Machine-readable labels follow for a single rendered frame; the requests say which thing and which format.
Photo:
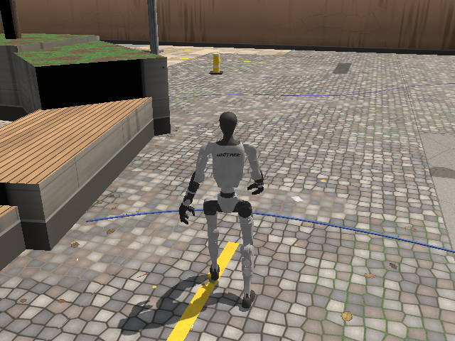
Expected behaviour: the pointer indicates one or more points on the left robot upper arm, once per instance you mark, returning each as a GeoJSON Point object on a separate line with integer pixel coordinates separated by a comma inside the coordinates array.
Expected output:
{"type": "Point", "coordinates": [202, 160]}

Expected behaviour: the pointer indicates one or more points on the robot head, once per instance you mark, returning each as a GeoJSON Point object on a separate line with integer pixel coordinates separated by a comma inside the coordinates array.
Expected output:
{"type": "Point", "coordinates": [228, 121]}

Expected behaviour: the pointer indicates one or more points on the humanoid robot torso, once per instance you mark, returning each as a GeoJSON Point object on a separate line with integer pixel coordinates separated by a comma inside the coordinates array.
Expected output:
{"type": "Point", "coordinates": [228, 164]}

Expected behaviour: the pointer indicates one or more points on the robot left forearm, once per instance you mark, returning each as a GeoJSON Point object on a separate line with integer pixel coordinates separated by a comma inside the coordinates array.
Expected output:
{"type": "Point", "coordinates": [191, 191]}

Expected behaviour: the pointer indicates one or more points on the right robot upper arm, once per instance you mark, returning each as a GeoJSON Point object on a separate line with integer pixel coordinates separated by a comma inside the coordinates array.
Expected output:
{"type": "Point", "coordinates": [253, 160]}

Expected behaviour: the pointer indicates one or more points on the right robot hand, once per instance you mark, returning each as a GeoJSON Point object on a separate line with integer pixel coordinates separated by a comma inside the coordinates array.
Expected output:
{"type": "Point", "coordinates": [254, 186]}

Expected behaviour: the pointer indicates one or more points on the robot right forearm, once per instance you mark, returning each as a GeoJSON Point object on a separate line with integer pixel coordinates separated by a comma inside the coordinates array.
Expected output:
{"type": "Point", "coordinates": [260, 182]}

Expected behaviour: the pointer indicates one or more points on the left robot hand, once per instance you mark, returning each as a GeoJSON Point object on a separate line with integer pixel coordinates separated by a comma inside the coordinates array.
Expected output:
{"type": "Point", "coordinates": [182, 212]}

